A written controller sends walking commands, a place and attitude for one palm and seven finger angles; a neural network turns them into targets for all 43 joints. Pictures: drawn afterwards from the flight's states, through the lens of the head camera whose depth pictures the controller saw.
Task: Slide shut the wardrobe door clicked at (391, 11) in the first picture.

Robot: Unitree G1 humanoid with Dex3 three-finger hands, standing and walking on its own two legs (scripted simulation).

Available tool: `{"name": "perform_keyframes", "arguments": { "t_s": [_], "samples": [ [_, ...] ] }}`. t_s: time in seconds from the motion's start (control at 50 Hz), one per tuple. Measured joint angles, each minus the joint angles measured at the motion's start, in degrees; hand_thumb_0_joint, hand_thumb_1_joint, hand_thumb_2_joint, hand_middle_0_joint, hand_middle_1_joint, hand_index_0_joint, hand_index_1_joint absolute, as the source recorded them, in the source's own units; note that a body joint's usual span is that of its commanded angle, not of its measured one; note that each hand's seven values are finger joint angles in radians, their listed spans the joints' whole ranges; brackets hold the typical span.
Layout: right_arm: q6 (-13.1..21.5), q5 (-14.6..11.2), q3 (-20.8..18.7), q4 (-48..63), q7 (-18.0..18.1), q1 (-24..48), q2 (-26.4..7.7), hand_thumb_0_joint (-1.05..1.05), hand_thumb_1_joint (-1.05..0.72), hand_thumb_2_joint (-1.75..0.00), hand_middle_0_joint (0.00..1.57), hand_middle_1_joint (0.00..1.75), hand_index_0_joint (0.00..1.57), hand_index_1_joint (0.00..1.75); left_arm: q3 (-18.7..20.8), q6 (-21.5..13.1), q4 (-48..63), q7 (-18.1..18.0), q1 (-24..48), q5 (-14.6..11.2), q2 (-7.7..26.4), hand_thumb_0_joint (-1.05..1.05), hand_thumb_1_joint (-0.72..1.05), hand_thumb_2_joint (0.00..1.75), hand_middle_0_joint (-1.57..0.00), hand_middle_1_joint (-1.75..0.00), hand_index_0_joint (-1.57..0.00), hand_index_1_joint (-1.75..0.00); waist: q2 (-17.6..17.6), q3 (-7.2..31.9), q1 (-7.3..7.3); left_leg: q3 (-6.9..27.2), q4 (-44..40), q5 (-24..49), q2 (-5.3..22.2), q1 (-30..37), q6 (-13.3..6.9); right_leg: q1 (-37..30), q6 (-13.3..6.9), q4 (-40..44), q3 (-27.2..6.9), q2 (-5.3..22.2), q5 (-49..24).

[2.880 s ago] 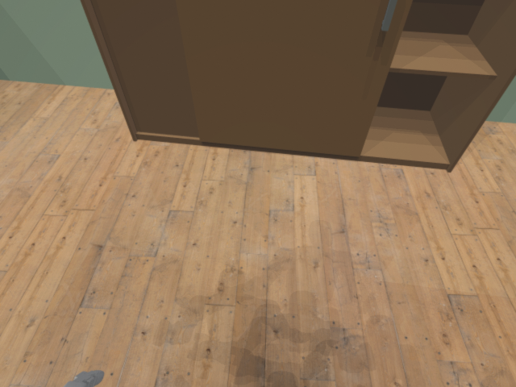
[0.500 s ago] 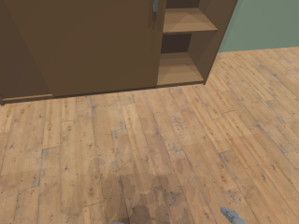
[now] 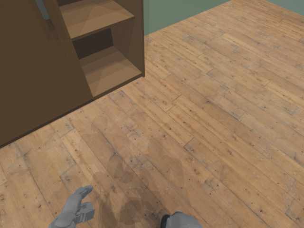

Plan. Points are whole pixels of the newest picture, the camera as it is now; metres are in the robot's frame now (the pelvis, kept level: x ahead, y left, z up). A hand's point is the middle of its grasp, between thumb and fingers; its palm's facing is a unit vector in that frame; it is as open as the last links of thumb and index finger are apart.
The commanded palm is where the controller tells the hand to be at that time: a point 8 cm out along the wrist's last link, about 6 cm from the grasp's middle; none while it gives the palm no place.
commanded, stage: walk to a spot facing it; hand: left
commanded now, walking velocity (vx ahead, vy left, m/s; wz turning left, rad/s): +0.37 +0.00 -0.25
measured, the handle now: out of the picture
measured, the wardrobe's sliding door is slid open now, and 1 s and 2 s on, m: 0.50 0.50 0.50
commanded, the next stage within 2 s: turn to face it in 0.80 s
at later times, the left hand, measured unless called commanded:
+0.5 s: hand (76, 209) +0.20 +0.23 -0.17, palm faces -0.02 -0.98 -0.18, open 7.4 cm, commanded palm none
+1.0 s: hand (127, 103) +0.60 +0.09 -0.15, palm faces -0.34 -0.91 -0.25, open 7.4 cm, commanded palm none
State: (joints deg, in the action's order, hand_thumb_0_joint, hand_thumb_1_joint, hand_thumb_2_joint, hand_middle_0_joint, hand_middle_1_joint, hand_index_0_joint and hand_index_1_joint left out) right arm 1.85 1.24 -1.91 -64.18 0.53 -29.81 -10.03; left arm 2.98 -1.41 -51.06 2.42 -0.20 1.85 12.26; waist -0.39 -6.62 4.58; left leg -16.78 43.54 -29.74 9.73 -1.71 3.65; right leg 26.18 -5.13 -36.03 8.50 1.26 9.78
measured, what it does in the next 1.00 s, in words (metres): walks ahead, turning right: left foot, then right foot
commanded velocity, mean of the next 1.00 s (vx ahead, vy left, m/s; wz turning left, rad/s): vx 0.28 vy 0.00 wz -0.25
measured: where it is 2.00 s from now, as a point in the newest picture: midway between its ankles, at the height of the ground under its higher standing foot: (163, 172)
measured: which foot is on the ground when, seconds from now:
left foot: up 0.00-0.40, down 0.42-0.92, up 0.94-1.00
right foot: down 0.00-0.42, up 0.44-0.92, down 0.94-1.00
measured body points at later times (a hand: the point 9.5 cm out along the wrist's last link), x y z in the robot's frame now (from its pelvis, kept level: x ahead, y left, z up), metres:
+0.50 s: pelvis +0.22 +0.04 +0.01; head +0.22 +0.06 +0.46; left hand +0.20 +0.28 -0.15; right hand +0.31 -0.21 -0.11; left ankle +0.27 +0.13 -0.71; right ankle +0.12 -0.07 -0.66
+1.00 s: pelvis +0.41 -0.05 -0.01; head +0.44 -0.08 +0.44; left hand +0.61 +0.14 -0.14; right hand +0.25 -0.22 -0.16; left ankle +0.31 +0.13 -0.63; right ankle +0.49 -0.15 -0.71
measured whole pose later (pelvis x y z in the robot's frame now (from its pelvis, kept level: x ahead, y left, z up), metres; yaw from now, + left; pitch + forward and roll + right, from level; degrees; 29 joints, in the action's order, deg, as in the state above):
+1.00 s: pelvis +0.41 -0.05 -0.01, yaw -20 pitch -2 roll +1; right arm 0.4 0.5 -2.9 -64.1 0.9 -24.9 -8.3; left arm 4.0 -2.6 -55.3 0.8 -6.3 0.9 12.4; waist 0.8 -7.1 2.3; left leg -8.9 65.6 -30.4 9.4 -10.6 2.6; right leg 26.2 -6.6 -40.3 9.9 1.2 10.9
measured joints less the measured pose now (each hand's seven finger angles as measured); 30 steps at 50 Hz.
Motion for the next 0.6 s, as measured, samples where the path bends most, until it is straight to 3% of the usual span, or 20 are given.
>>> {"name": "perform_keyframes", "arguments": {
  "t_s": [0.04,0.08,0.12,0.22,0.32,0.42,0.46,0.52,0.6],
  "samples": [
    [-0.87,-0.52,0.05,-0.14,0.01,1.88,0.35,0.01,-0.91,-0.89,0.20,0.30,0.20,0.30,-0.46,-0.94,-0.44,-0.54,-0.96,-0.80,-0.64,0.00,0.91,0.90,-0.20,-0.30,-0.20,-0.30,-0.04,-0.66,0.01,7.19,19.82,0.08,-0.95,-8.76,-0.87,-1.17,-0.23,-2.45,-0.29,-0.71,3.01],
    [-1.21,-0.33,-0.18,0.65,0.07,4.57,0.42,0.01,-0.91,-0.89,0.20,0.30,0.20,0.30,-0.88,-1.00,-1.58,-1.16,-3.16,-1.19,-1.44,0.00,0.91,0.90,-0.20,-0.30,-0.20,-0.30,0.23,-0.38,-0.15,10.79,29.45,4.12,-1.39,-16.09,-1.23,-4.49,0.10,-0.15,-0.73,-1.68,4.21],
    [-1.36,0.12,-0.36,2.28,0.09,7.67,0.38,0.01,-0.91,-0.89,0.20,0.30,0.20,0.30,-1.07,-0.95,-3.29,-1.73,-5.89,-1.12,-2.21,0.00,0.90,0.90,-0.20,-0.30,-0.20,-0.30,0.62,0.65,-0.31,12.04,29.64,7.56,-0.70,-22.04,-1.10,-7.68,0.66,3.68,-1.33,-2.56,3.52],
    [-0.89,0.66,-0.80,6.49,-0.50,13.83,0.78,0.01,-0.91,-0.89,0.20,0.30,0.20,0.30,0.81,-1.29,-5.91,-2.86,-10.87,-1.08,-1.03,-0.03,0.95,0.89,-0.21,-0.30,-0.20,-0.30,1.48,4.03,-1.98,12.47,15.73,13.41,0.57,-29.39,-0.35,-13.34,0.72,10.02,-2.58,-3.76,3.52],
    [-0.59,0.68,-1.25,8.00,-1.37,18.46,-0.05,0.01,-0.92,-0.89,0.20,0.30,0.20,0.30,0.56,-1.37,-8.07,-2.52,-15.65,-0.73,0.05,-0.02,0.93,0.90,-0.20,-0.30,-0.20,-0.30,1.67,5.98,-4.81,11.88,1.86,16.16,-0.84,-27.58,-0.74,-18.14,1.99,11.81,-4.03,-4.11,6.33],
    [0.82,0.62,-0.87,9.13,-1.68,20.77,-0.77,0.01,-0.92,-0.89,0.20,0.30,0.20,0.30,0.48,-0.85,-9.99,-2.41,-20.95,-0.87,0.14,-0.01,0.92,0.90,-0.20,-0.30,-0.20,-0.30,0.36,6.55,-6.94,9.59,-10.53,17.50,-3.98,-19.46,-2.36,-21.24,4.18,7.62,-5.74,-2.94,12.72],
    [1.97,1.05,-0.53,9.51,-1.34,21.56,-0.38,0.01,-0.91,-0.89,0.20,0.30,0.20,0.30,0.64,0.00,-11.23,-2.31,-21.82,-1.09,0.09,0.00,0.91,0.90,-0.20,-0.30,-0.20,-0.30,-1.31,5.67,-7.18,7.52,-7.98,16.12,-4.80,-18.39,-4.77,-16.74,3.50,-5.56,-7.14,-1.50,16.08],
    [2.68,0.90,0.01,9.62,-0.58,19.97,0.43,0.00,-0.91,-0.89,0.20,0.30,0.20,0.30,0.77,1.05,-12.63,-1.89,-21.67,-0.77,-0.46,0.00,0.91,0.90,-0.20,-0.30,-0.20,-0.30,-1.81,5.27,-6.56,5.52,-9.71,13.61,-5.11,-14.13,-5.87,-7.55,3.04,-25.58,-7.16,-0.47,14.37],
    [2.77,0.30,-0.47,7.19,0.70,15.66,1.47,0.00,-0.93,-0.89,0.20,0.30,0.20,0.30,1.21,1.65,-11.38,-1.33,-20.04,-0.26,-1.22,0.00,0.91,0.90,-0.20,-0.30,-0.20,-0.30,-2.09,5.42,-6.67,3.31,-16.78,14.12,-5.66,-7.57,-5.54,1.89,4.14,-31.87,-6.50,2.40,6.92]
  ]
}}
